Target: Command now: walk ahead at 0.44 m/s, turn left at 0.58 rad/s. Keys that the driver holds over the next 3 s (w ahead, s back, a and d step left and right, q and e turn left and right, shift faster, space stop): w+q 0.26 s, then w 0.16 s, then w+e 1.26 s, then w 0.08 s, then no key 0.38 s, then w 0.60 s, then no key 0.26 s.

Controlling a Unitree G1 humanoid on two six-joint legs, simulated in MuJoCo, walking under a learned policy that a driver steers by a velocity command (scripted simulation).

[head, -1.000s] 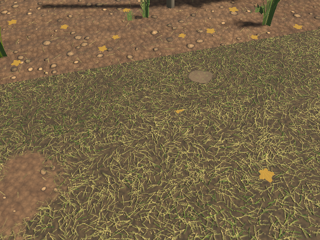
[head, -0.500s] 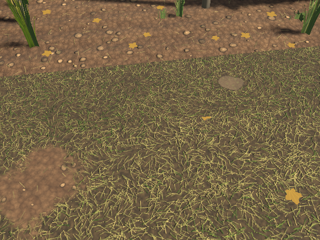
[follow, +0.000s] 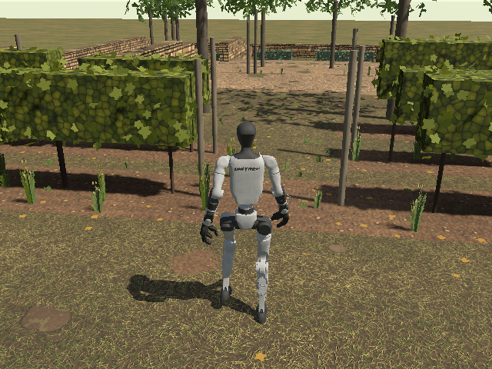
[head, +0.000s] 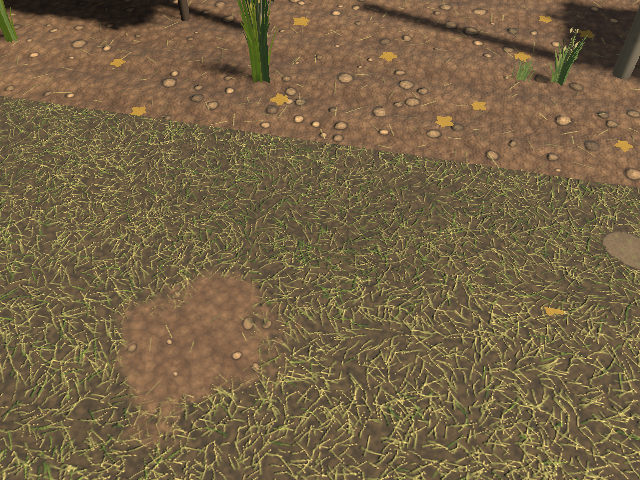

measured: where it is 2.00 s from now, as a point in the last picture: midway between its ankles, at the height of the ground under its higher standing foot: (321, 291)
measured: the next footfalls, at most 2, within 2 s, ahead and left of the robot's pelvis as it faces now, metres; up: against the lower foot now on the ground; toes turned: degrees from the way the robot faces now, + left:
left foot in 0.32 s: +0.28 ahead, +0.19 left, +0.00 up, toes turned +14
right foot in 0.96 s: +0.70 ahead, +0.08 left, -0.16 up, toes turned -3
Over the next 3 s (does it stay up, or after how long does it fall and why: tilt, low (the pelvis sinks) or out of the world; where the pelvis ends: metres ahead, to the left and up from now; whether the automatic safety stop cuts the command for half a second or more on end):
stays up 1.43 -0.12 -0.33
